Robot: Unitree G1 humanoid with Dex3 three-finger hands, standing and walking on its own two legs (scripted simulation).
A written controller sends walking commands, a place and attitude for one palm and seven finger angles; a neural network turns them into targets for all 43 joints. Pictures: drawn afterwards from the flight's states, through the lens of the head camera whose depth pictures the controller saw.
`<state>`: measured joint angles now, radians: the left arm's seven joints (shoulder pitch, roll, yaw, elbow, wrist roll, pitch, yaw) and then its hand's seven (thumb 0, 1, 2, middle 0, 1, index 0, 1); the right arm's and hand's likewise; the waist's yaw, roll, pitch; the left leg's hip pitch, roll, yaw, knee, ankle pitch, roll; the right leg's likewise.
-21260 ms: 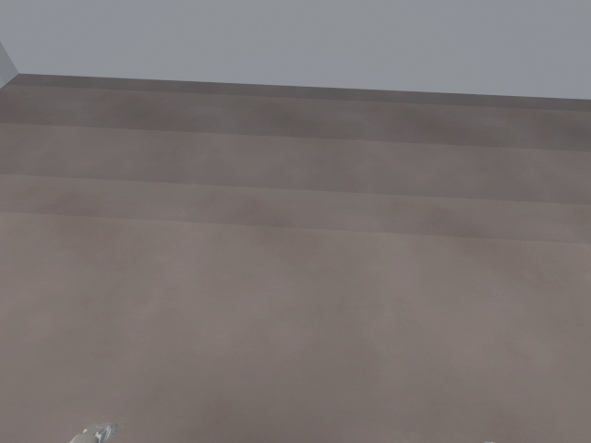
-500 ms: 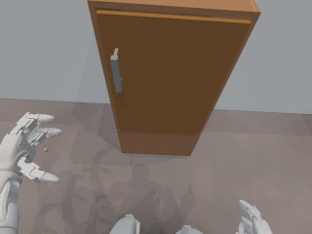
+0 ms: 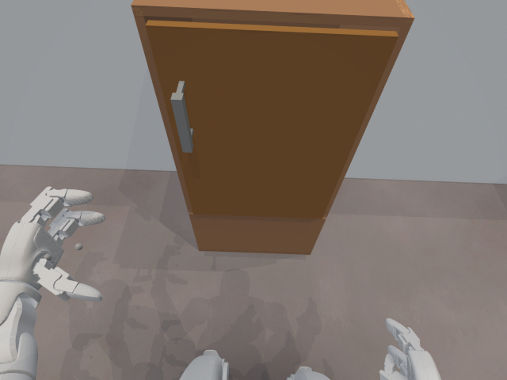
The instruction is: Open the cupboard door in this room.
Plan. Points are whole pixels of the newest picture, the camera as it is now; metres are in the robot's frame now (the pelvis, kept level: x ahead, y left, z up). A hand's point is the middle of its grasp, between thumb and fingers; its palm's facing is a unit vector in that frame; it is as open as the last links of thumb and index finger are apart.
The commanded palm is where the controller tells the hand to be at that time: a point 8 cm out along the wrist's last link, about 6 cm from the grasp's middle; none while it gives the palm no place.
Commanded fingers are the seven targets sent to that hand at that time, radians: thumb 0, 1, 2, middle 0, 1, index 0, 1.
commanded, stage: move the hooked fingers beside the handle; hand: left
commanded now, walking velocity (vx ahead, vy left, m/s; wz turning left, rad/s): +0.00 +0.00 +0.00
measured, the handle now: (184, 118) +0.58 +0.17 +0.04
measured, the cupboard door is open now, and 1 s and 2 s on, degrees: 0 0 0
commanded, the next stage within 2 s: none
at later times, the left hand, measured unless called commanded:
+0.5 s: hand (105, 201) +0.37 +0.26 +0.05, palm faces +0.01 -1.00 -0.02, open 14.0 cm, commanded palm +0.35 +0.30 +0.05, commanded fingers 0.00 -0.50 0.30 -0.30 -1.20 -0.30 -1.20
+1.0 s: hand (127, 169) +0.44 +0.25 +0.05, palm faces +0.01 -1.00 -0.01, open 14.0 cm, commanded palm +0.42 +0.29 +0.05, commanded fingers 0.00 -0.50 0.30 -0.30 -1.20 -0.30 -1.20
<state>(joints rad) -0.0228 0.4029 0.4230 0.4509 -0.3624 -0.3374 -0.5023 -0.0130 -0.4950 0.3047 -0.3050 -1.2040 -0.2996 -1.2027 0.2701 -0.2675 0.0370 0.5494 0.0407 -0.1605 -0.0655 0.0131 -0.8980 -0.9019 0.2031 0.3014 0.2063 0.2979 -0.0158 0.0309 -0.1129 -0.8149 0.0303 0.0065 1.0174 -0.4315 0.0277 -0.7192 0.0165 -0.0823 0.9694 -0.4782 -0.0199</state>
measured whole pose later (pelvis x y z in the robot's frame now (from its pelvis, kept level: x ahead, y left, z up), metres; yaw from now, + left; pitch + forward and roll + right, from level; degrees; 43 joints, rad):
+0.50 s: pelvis +0.00 +0.00 -0.01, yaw -1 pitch +16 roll -3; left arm -0.34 0.46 0.44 0.74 -0.28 -0.35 -0.47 -0.01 -0.49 0.30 -0.30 -1.20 -0.30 -1.20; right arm 0.32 -0.28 0.03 0.59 0.04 -0.10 -0.06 0.01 -0.90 -0.90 0.20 0.30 0.21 0.30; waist -0.06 0.02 -0.11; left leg -0.88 0.04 0.01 1.04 -0.44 0.03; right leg -0.79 0.02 -0.07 1.00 -0.48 -0.02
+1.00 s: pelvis +0.00 +0.01 -0.02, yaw -2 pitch +19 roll -3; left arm -0.64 0.52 0.45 1.03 -0.19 -0.40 -0.40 -0.01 -0.50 0.30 -0.30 -1.20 -0.30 -1.20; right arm 0.34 -0.27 0.03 0.62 0.02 -0.01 -0.04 0.01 -0.90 -0.90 0.20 0.30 0.21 0.30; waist -0.10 0.01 -0.12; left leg -0.98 0.04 0.02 1.09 -0.45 0.04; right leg -0.89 0.03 -0.06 1.04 -0.49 -0.01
